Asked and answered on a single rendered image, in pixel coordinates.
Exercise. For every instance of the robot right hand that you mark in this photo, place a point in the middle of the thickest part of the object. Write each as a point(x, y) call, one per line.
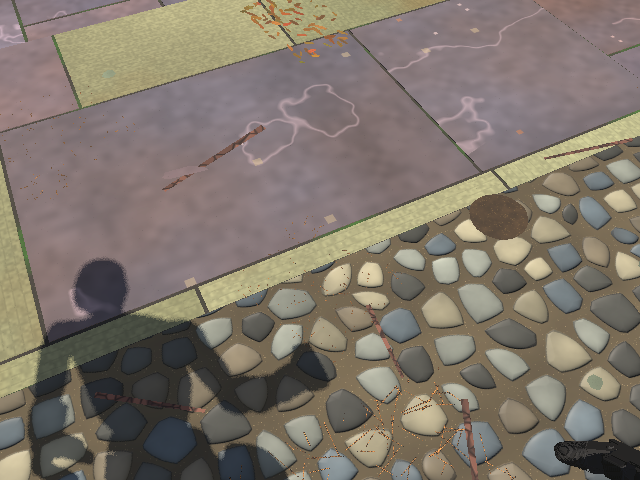
point(614, 459)

